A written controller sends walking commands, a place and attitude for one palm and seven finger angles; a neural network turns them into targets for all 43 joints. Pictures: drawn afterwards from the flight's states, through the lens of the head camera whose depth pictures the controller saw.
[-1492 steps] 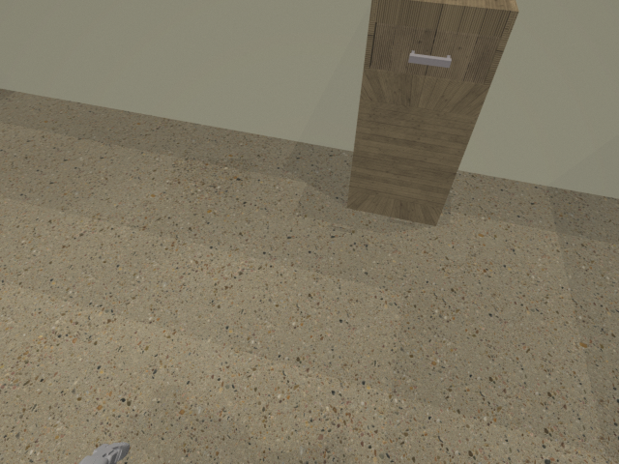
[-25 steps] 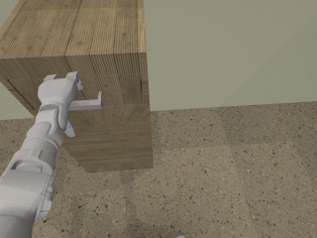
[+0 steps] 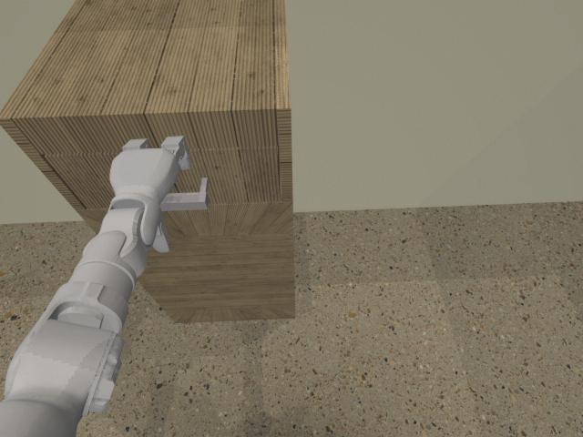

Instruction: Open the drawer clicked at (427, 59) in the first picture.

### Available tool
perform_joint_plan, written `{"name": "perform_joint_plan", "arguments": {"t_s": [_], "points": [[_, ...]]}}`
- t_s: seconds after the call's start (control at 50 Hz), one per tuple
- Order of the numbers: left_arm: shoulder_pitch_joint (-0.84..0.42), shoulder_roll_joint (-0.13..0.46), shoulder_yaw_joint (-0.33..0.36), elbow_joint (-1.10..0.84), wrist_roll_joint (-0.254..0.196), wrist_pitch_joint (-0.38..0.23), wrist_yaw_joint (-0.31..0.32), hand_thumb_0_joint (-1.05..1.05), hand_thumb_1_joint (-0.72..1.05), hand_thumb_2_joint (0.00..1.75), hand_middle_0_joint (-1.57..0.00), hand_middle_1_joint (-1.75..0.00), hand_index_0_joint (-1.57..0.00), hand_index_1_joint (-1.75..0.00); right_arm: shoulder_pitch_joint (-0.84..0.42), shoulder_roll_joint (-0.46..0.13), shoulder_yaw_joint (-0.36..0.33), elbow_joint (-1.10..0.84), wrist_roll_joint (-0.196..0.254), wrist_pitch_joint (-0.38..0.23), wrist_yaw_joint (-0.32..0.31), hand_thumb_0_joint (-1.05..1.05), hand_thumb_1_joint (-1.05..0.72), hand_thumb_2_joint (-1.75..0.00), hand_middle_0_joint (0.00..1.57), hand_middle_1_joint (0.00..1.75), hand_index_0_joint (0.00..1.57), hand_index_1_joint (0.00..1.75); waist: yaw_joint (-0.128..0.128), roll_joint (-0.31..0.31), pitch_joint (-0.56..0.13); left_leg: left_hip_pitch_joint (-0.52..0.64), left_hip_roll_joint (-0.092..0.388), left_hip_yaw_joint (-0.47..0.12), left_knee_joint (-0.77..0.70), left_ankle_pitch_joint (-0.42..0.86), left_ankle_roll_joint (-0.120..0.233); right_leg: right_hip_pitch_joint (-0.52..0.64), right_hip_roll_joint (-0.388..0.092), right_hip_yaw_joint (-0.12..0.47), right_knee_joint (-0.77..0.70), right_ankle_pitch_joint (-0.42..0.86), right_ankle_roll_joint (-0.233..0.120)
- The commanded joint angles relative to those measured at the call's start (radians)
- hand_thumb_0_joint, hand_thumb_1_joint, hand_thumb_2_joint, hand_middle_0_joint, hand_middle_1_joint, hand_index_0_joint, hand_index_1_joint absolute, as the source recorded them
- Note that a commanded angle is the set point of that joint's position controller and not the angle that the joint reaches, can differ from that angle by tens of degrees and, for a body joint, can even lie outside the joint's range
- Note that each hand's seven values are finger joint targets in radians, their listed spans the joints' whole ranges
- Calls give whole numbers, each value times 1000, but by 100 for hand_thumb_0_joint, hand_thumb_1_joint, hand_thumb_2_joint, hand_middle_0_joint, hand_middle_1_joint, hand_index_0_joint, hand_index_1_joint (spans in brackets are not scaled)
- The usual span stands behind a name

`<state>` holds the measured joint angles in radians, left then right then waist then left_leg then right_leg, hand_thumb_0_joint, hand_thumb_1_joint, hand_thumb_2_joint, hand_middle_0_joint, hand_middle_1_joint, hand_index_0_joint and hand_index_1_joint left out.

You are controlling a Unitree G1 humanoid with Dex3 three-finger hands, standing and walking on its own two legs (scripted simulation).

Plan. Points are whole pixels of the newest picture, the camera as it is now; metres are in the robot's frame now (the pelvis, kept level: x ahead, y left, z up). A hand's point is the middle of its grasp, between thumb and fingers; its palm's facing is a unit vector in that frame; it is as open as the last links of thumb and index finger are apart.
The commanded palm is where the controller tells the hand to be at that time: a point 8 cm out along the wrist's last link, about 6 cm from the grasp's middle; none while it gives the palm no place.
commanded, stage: re-aim the fingers above the handle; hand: left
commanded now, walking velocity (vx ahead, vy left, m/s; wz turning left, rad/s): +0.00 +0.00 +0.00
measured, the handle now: (170, 193) +0.51 +0.20 +0.00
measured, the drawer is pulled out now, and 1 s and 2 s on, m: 0.00 0.00 0.00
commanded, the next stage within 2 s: lower the fingers behind the handle in 0.76 s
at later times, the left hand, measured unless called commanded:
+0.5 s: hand (158, 197) +0.45 +0.20 +0.05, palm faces -0.02 -0.07 -1.00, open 13.8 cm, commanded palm +0.44 +0.22 +0.11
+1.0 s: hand (155, 210) +0.43 +0.20 +0.04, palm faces -0.08 -0.07 -0.99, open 13.8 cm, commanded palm +0.43 +0.22 +0.10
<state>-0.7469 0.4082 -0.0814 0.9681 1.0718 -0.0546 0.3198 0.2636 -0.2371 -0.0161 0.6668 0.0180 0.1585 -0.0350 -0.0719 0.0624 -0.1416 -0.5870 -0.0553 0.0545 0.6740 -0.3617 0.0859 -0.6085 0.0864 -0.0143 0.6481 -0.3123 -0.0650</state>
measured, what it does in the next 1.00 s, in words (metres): stands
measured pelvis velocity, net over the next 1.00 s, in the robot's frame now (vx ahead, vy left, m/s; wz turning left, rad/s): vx -0.01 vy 0.01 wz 0.03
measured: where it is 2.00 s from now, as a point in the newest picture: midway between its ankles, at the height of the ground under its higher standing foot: outside the picture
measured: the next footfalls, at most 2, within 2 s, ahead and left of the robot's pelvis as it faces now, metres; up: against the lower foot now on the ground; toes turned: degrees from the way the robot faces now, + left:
none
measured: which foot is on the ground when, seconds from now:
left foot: down 0.00-1.00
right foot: down 0.00-1.00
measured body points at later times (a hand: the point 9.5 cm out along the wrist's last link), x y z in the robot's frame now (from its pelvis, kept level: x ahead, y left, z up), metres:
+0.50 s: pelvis +0.00 +0.01 +0.00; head +0.07 +0.00 +0.44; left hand +0.45 +0.20 +0.10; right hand +0.04 -0.27 -0.13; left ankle -0.03 +0.06 -0.72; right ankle -0.01 -0.08 -0.72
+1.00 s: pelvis -0.01 +0.01 +0.00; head +0.06 +0.00 +0.45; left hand +0.43 +0.20 +0.10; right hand +0.07 -0.26 -0.13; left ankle -0.03 +0.06 -0.72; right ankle -0.01 -0.08 -0.72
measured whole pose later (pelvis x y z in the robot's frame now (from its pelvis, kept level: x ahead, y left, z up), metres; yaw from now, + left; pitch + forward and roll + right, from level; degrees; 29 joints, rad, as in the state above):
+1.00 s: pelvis -0.01 +0.01 +0.00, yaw +2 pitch +13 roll -1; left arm -0.72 0.41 -0.15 0.89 1.02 -0.11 0.21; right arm 0.31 -0.26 -0.05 0.68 0.02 0.13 -0.04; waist -0.05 0.05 -0.12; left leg -0.55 -0.07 0.03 0.67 -0.35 0.09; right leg -0.56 0.07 -0.04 0.64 -0.31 -0.06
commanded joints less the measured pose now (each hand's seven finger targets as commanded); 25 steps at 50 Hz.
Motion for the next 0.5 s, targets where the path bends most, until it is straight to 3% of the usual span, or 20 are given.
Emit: {"name": "perform_joint_plan", "arguments": {"t_s": [0.0,0.02,0.04,0.12,0.22,0.24,0.3,0.34,0.36,0.38,0.42,0.46,0.48], "points": [[-468,398,139,-135,-14,81,26,0,-50,30,-30,-120,-30,-120,81,-162,-50,-85,6,-11,-24,0,-90,-90,20,30,20,30,9,-60,-351,132,23,-46,-60,382,-31,284,-44,51,-60,351,25],[-461,419,157,-143,-18,74,21,0,-50,30,-30,-120,-30,-120,74,-161,-49,-91,7,-13,-26,0,-90,-90,20,30,20,30,19,-50,-352,137,24,-46,-65,365,-31,286,-44,53,-62,331,24],[-465,404,150,-151,-27,65,13,0,-50,30,-30,-120,-30,-120,74,-159,-49,-95,4,-13,-28,0,-90,-90,20,30,20,30,17,-48,-373,149,25,-46,-67,376,-30,300,-44,54,-65,338,23],[-440,376,123,-141,-25,40,-7,0,-50,30,-30,-120,-30,-120,79,-161,-50,-100,11,-24,-33,0,-90,-90,20,30,20,30,9,-57,-328,141,26,-47,-73,334,-29,269,-45,53,-75,297,25],[-404,280,58,-185,-31,-5,-42,0,-50,30,-30,-120,-30,-120,104,-164,-68,-94,7,-38,-22,0,-90,-90,20,30,20,30,-1,-25,-354,221,32,-56,-54,401,-29,229,-38,53,-77,320,20],[-424,234,24,-207,-40,-17,-54,0,-50,30,-30,-120,-30,-120,110,-164,-72,-93,6,-38,-19,0,-90,-90,20,30,20,30,-17,-43,-368,239,32,-62,-47,421,-27,224,-37,54,-80,330,22],[-464,178,-23,-240,-54,-42,-68,0,-50,30,-30,-120,-30,-120,127,-166,-81,-74,7,-43,-12,0,-90,-90,20,30,20,30,-35,-19,-319,271,37,-81,-46,398,-32,145,-33,42,-85,266,19],[-514,202,-3,-295,-62,-66,-61,0,-50,30,-30,-120,-30,-120,131,-168,-85,-68,1,-47,-11,0,-90,-90,20,30,20,30,-38,1,-345,288,34,-86,-38,414,-31,146,-33,48,-83,272,15],[-512,248,37,-306,-54,-76,-50,0,-50,30,-30,-120,-30,-120,138,-168,-88,-63,1,-45,-11,0,-90,-90,20,30,20,30,-23,14,-376,300,34,-96,-35,432,-37,144,-31,45,-69,271,14],[-517,247,39,-301,-50,-79,-37,0,-50,30,-30,-120,-30,-120,135,-167,-87,-60,-3,-45,-9,0,-90,-90,20,30,20,30,-25,31,-366,301,34,-94,-32,437,-40,127,-29,40,-64,267,12],[-527,280,76,-287,-37,-73,-3,0,-50,30,-30,-120,-30,-120,133,-166,-83,-53,-5,-46,-6,0,-90,-90,20,30,20,30,-13,24,-347,268,34,-99,-34,435,-47,118,-27,32,-51,255,8],[-502,352,146,-270,-24,-55,36,0,-50,30,-30,-120,-30,-120,127,-167,-80,-51,-11,-44,-1,0,-90,-90,20,30,20,30,13,29,-387,263,36,-100,-30,477,-55,140,-24,28,-33,273,4],[-493,352,146,-249,-19,-37,49,0,-50,30,-30,-120,-30,-120,121,-165,-76,-53,-10,-42,-1,0,-90,-90,20,30,20,30,16,30,-385,242,33,-91,-26,491,-56,151,-24,29,-26,297,3]]}}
